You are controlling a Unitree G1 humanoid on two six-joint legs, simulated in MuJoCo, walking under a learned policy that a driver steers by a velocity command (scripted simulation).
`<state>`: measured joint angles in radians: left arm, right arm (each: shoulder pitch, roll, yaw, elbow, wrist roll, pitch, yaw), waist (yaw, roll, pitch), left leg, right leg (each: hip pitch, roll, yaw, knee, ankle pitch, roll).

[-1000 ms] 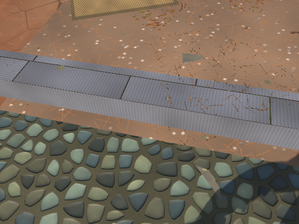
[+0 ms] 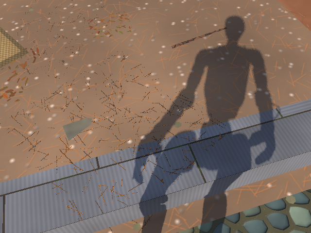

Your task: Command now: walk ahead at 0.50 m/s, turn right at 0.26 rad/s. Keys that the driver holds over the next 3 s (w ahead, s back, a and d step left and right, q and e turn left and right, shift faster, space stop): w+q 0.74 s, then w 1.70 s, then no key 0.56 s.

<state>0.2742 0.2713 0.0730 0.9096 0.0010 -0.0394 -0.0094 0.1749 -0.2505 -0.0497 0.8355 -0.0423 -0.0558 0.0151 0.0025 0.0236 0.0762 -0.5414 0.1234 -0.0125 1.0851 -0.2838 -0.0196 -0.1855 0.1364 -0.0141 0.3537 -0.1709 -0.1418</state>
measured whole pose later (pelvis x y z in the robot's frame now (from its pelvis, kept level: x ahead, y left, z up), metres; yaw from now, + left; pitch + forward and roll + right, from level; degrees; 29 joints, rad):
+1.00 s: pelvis +0.58 +0.07 +0.08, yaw +25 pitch +2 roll -1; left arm 0.20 0.20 0.03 0.78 0.03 -0.03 0.01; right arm 0.30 -0.25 -0.07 0.81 -0.04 -0.07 0.02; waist -0.01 0.03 -0.02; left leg -0.51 -0.12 -0.12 1.60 -0.19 0.13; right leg -0.66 0.02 -0.11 1.08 -0.45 -0.08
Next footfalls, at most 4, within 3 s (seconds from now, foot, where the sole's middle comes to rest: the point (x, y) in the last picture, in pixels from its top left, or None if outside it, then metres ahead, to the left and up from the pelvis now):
0.34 left None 0.32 0.11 -0.78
0.86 right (159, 159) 0.70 0.04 -0.62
1.40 left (99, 121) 0.90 0.31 -0.62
1.92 right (114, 68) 1.27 0.27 -0.62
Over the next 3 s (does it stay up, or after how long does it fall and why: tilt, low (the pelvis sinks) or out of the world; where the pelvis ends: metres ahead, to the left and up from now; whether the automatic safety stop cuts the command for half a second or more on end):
stays up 1.46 0.48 0.16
